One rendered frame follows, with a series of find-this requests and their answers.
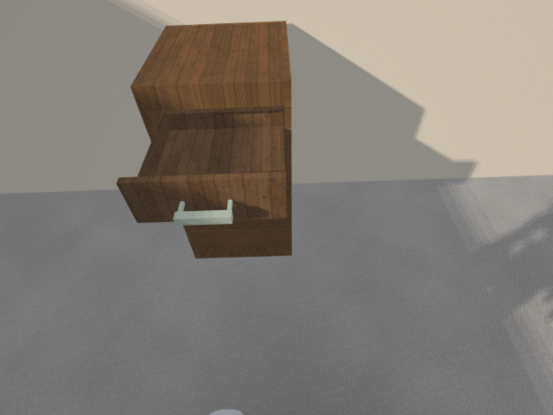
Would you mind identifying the cabinet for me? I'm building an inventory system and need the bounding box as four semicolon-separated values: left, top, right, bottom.
130;21;292;259

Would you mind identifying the handle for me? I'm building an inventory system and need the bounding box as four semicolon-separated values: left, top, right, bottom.
173;200;233;226

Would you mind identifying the drawer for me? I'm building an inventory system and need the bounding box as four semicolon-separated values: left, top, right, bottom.
117;108;287;223

